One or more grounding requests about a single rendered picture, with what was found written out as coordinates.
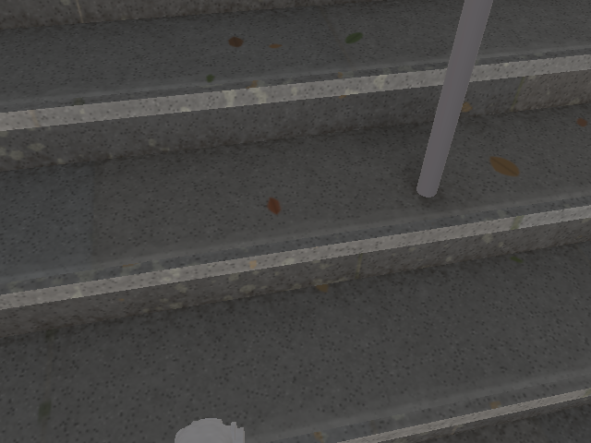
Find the robot left thigh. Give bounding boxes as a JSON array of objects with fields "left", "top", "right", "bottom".
[{"left": 175, "top": 419, "right": 245, "bottom": 443}]

